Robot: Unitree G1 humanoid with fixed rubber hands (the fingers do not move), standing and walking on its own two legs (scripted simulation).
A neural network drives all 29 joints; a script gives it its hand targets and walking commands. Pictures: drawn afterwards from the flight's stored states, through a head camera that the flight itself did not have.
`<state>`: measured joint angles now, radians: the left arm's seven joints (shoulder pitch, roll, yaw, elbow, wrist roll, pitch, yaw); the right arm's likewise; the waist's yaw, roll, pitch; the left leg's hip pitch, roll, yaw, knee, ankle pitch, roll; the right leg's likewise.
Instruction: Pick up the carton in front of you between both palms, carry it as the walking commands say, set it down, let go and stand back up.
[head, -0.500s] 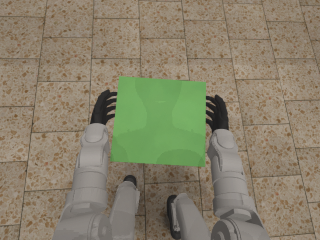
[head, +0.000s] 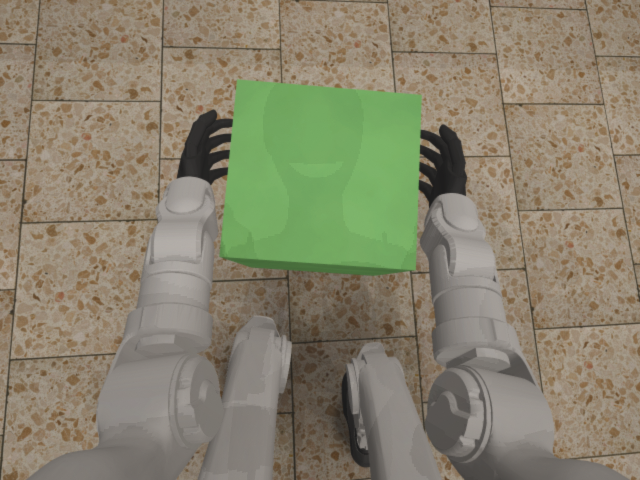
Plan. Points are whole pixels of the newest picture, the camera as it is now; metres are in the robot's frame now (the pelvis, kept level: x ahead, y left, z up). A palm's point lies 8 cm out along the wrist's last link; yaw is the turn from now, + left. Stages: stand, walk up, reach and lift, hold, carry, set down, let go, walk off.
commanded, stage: set down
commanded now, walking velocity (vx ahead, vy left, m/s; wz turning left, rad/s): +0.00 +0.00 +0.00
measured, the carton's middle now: (319, 198) +0.46 +0.05 -0.17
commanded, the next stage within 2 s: none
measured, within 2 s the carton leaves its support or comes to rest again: rests again in 1.84 s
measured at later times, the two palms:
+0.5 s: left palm (215, 191) +0.47 +0.21 -0.25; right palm (401, 201) +0.50 -0.08 -0.24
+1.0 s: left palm (222, 197) +0.48 +0.22 -0.33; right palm (386, 208) +0.51 -0.08 -0.33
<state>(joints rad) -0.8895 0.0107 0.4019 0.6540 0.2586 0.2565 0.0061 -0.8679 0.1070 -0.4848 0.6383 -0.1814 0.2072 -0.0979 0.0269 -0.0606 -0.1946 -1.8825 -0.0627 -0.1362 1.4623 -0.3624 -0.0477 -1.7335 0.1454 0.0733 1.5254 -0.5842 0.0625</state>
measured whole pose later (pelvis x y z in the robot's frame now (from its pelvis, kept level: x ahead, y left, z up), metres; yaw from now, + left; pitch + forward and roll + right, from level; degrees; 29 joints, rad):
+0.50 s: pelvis -0.03 +0.00 -0.12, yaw -3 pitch +47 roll -6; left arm -1.19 0.15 0.39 0.80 0.20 0.27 0.03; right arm -1.19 -0.01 -0.45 0.80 -0.11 0.21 -0.15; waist 0.07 -0.08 -0.01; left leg -2.26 -0.09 -0.15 1.84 -0.40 -0.08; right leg -2.11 0.21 0.06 1.92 -0.64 0.10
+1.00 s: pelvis -0.03 -0.01 -0.17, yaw -5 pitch +43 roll -2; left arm -1.29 0.26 0.41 0.92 0.11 0.21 0.00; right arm -1.35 -0.08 -0.28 0.93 -0.04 0.19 -0.22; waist 0.11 -0.07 0.18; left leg -2.33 -0.01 -0.11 2.03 -0.46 -0.08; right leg -2.22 0.26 0.07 2.12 -0.67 0.10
